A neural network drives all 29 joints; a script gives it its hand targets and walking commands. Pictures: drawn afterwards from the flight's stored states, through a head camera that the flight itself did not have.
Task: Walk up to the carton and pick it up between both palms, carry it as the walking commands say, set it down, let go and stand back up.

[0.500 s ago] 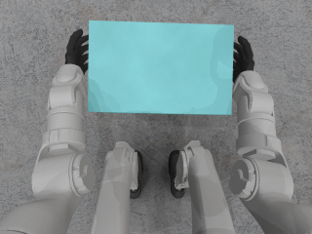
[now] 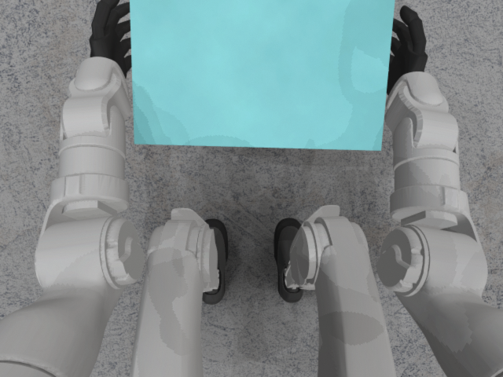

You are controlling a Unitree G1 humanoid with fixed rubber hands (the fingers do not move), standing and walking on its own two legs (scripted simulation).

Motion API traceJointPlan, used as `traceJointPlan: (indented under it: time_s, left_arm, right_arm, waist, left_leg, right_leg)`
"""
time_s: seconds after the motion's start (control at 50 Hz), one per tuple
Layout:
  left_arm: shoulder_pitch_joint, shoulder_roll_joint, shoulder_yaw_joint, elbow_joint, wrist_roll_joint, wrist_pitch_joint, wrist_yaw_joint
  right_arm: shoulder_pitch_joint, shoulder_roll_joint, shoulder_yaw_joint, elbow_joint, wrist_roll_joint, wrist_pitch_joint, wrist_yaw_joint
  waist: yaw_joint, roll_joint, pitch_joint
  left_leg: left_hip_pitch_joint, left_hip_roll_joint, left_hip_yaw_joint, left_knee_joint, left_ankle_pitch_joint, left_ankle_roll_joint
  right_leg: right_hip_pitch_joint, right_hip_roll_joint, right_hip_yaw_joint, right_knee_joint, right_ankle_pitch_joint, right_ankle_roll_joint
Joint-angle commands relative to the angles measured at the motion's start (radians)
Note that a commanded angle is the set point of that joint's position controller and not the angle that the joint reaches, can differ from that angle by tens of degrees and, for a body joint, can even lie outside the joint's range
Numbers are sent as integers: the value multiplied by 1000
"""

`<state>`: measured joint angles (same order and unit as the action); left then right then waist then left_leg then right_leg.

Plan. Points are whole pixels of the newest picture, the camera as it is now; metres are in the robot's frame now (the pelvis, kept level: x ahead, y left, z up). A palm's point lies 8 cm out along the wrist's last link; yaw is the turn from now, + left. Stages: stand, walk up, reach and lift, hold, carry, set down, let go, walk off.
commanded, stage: set down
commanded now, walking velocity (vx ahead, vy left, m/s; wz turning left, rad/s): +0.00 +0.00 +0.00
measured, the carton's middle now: (256, 87) +0.50 +0.00 -0.20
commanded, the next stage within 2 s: none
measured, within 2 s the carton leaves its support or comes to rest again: rests again in 0.86 s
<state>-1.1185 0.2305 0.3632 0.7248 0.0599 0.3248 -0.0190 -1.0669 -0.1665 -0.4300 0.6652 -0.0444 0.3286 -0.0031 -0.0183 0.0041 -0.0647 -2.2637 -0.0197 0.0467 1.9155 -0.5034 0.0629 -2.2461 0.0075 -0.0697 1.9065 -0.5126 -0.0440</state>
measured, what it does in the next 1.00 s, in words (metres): lowers itself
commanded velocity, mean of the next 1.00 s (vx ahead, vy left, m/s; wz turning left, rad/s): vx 0.00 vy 0.00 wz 0.00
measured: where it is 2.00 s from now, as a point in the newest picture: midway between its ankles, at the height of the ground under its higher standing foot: (251, 274)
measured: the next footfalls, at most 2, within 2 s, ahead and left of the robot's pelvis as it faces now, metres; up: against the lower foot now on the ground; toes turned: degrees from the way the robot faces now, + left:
none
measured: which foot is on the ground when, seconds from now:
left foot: down 0.00-1.00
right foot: down 0.00-1.00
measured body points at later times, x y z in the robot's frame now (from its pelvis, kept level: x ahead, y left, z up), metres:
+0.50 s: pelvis +0.00 +0.00 -0.06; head +0.35 +0.02 +0.22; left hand +0.54 +0.20 -0.22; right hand +0.53 -0.19 -0.21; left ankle +0.11 +0.09 -0.40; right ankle +0.11 -0.10 -0.40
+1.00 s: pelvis -0.01 +0.00 -0.07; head +0.34 +0.01 +0.21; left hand +0.54 +0.20 -0.22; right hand +0.53 -0.19 -0.22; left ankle +0.11 +0.09 -0.40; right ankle +0.11 -0.10 -0.40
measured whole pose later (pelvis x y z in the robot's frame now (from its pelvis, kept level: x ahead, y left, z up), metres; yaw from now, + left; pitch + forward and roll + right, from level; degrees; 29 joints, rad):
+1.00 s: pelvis -0.01 +0.00 -0.07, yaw +0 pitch +37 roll -1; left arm -1.37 0.40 0.11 1.07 -0.19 0.20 0.05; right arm -1.29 -0.32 -0.22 0.96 0.16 0.21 -0.08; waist -0.02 0.00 0.26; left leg -2.31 -0.01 0.06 2.19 -0.53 0.07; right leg -2.29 0.00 -0.08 2.18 -0.54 -0.06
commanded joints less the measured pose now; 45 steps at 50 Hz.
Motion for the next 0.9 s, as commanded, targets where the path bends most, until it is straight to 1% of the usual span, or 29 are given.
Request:
traceJointPlan:
  time_s: [0.0, 0.2, 0.36, 0.4, 0.5, 0.56, 0.64, 0.7, 0.78, 0.88]
  left_arm:
    - [-570, -884, -477, -71, -145, -20, -228]
    - [-637, -847, -496, -40, -180, -54, -199]
    - [-691, -811, -522, -10, -224, -91, -179]
    - [-709, -806, -537, -16, -242, -100, -174]
    - [-758, -803, -595, -71, -298, -119, -154]
    - [-760, -794, -593, -46, -305, -126, -149]
    - [-739, -791, -561, 31, -294, -131, -155]
    - [-734, -783, -536, 75, -287, -136, -161]
    - [-752, -767, -522, 95, -289, -146, -162]
    - [-794, -744, -532, 94, -311, -162, -156]
  right_arm:
    - [-641, 824, 505, -78, 149, -24, 236]
    - [-705, 770, 517, -47, 183, -62, 216]
    - [-757, 731, 539, -21, 220, -98, 194]
    - [-773, 727, 551, -27, 235, -107, 188]
    - [-821, 735, 597, -75, 283, -123, 168]
    - [-817, 737, 593, -49, 287, -126, 161]
    - [-801, 736, 569, 10, 270, -128, 163]
    - [-798, 735, 552, 40, 260, -132, 165]
    - [-818, 727, 545, 53, 261, -142, 163]
    - [-860, 705, 555, 50, 281, -158, 153]
  waist:
    - [-13, 43, -1102]
    - [-14, 43, -1060]
    - [-14, 38, -1014]
    - [-15, 39, -1031]
    - [-11, 42, -1158]
    - [-5, 35, -1105]
    - [-8, 29, -967]
    - [-9, 27, -898]
    - [-8, 24, -869]
    - [-8, 23, -887]
  left_leg:
    - [639, -84, -61, -121, 283, -42]
    - [626, -73, -68, -33, 293, -42]
    - [614, -64, -72, 38, 301, -41]
    - [626, -62, -72, 56, 316, -41]
    - [699, -64, -68, 94, 383, -42]
    - [665, -66, -67, 98, 352, -37]
    - [590, -67, -69, 95, 285, -29]
    - [553, -66, -71, 95, 257, -25]
    - [535, -63, -73, 100, 245, -23]
    - [551, -58, -73, 112, 244, -25]
  right_leg:
    - [553, 97, 40, -100, 262, 31]
    - [513, 86, 42, -5, 269, 30]
    - [512, 78, 49, 68, 287, 28]
    - [528, 77, 50, 86, 306, 28]
    - [612, 82, 47, 127, 385, 29]
    - [603, 83, 52, 131, 362, 27]
    - [550, 81, 56, 124, 298, 24]
    - [523, 78, 59, 122, 270, 22]
    - [522, 75, 61, 125, 262, 21]
    - [545, 72, 61, 134, 266, 21]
